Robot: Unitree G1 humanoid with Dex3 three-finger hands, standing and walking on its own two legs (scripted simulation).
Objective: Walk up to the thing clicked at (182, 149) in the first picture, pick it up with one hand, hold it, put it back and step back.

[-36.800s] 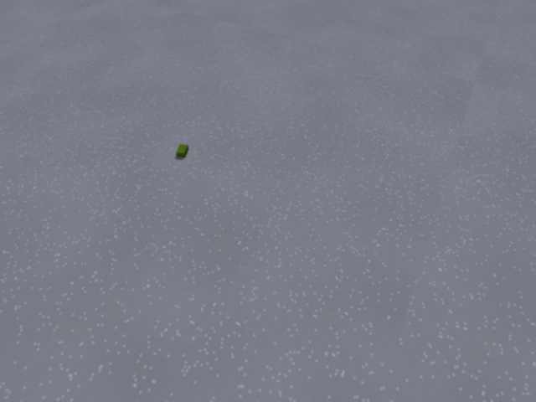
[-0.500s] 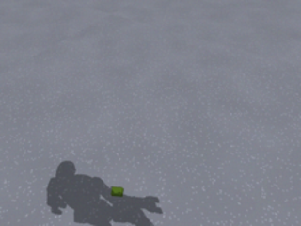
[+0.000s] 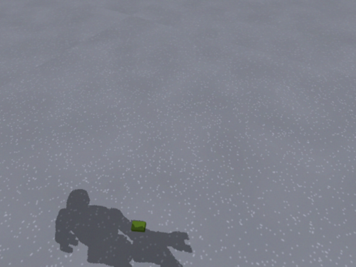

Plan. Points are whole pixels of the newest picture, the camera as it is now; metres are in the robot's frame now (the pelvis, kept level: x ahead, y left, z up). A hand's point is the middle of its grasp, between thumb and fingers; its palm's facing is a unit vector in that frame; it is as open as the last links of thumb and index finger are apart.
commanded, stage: stand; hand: left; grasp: from above
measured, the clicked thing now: (138, 226) +0.44 +0.24 -0.77
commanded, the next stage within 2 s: step back in 0.02 s
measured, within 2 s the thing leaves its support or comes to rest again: neither
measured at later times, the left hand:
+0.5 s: hand out of the picture +0.07 +0.31 -0.18, palm faces -0.06 -0.93 -0.37, open 7.4 cm
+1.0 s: hand out of the picture -0.06 +0.30 -0.15, palm faces -0.04 -0.91 -0.41, open 7.4 cm
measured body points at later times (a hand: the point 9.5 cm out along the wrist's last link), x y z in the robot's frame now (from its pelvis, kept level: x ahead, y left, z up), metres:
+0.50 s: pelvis -0.08 +0.05 -0.02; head +0.00 +0.07 +0.42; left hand +0.07 +0.35 -0.15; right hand -0.02 -0.27 -0.13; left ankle -0.06 +0.14 -0.75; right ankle -0.10 -0.10 -0.67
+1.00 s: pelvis -0.20 +0.04 -0.02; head -0.14 +0.03 +0.42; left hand -0.06 +0.35 -0.13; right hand -0.13 -0.28 -0.15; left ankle -0.22 +0.16 -0.73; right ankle -0.15 -0.09 -0.75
